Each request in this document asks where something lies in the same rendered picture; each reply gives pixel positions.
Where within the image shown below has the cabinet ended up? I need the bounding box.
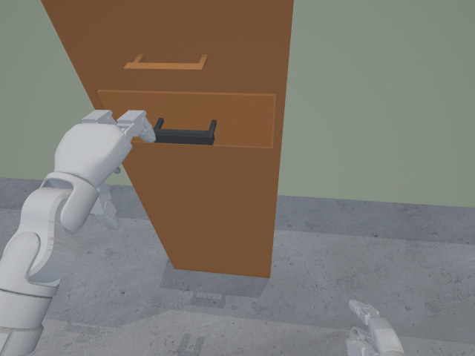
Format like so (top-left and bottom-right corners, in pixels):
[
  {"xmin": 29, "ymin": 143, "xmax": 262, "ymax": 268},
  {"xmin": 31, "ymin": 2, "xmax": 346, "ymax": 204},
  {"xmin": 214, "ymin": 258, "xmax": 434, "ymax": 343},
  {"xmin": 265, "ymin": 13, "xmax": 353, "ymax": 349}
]
[{"xmin": 41, "ymin": 0, "xmax": 294, "ymax": 278}]

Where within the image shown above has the drawer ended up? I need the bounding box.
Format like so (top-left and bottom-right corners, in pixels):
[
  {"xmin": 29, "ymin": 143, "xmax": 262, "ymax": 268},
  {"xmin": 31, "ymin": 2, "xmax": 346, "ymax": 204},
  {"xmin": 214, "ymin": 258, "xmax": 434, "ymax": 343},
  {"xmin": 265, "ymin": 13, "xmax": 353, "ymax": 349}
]
[{"xmin": 97, "ymin": 90, "xmax": 275, "ymax": 147}]

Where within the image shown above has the left robot hand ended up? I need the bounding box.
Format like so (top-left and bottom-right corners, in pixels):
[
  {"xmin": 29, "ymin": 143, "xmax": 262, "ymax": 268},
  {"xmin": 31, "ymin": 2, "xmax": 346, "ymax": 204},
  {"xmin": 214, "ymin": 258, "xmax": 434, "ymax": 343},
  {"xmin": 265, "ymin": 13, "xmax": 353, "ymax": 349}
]
[{"xmin": 54, "ymin": 110, "xmax": 156, "ymax": 230}]

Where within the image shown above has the left robot forearm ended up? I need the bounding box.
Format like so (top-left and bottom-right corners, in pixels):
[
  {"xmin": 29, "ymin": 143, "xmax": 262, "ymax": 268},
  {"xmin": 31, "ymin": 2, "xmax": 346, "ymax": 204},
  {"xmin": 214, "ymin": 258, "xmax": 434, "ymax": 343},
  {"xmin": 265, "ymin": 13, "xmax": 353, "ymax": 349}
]
[{"xmin": 0, "ymin": 172, "xmax": 99, "ymax": 356}]

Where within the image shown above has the handle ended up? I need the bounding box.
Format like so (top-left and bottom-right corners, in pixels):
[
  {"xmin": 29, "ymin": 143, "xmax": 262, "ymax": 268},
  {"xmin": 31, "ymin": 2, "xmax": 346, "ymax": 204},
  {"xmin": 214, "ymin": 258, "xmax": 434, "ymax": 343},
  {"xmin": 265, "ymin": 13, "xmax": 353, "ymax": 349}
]
[
  {"xmin": 153, "ymin": 118, "xmax": 217, "ymax": 145},
  {"xmin": 123, "ymin": 62, "xmax": 206, "ymax": 81}
]

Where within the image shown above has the right robot hand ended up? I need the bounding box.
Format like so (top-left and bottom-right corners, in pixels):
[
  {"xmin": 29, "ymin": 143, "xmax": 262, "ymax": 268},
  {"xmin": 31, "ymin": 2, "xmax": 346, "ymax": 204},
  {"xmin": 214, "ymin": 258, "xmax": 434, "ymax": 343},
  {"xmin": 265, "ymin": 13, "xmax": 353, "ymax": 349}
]
[{"xmin": 346, "ymin": 300, "xmax": 404, "ymax": 356}]

